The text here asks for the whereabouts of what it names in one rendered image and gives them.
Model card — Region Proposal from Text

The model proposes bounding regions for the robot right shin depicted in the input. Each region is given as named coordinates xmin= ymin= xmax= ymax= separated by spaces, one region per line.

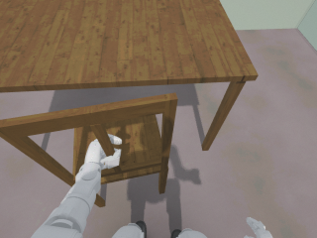
xmin=179 ymin=228 xmax=192 ymax=235

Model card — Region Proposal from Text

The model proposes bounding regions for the left robot hand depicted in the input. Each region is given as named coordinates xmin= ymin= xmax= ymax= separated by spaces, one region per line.
xmin=84 ymin=134 xmax=122 ymax=171

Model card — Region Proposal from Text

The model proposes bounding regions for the robot left upper arm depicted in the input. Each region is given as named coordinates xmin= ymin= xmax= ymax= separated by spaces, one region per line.
xmin=33 ymin=224 xmax=83 ymax=238

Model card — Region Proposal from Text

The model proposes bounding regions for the table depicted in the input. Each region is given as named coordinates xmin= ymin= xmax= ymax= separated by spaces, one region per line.
xmin=0 ymin=0 xmax=259 ymax=151

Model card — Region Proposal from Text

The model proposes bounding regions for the chair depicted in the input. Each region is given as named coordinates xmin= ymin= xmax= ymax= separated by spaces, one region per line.
xmin=0 ymin=92 xmax=178 ymax=207

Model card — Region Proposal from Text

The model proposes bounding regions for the right robot hand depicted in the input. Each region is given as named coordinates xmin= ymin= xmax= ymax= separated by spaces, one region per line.
xmin=244 ymin=217 xmax=272 ymax=238

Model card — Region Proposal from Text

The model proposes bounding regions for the robot left forearm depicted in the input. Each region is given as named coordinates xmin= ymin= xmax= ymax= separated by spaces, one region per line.
xmin=31 ymin=162 xmax=101 ymax=238

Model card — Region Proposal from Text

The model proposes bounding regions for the left robot foot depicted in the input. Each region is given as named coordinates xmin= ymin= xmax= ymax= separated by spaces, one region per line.
xmin=136 ymin=220 xmax=147 ymax=238

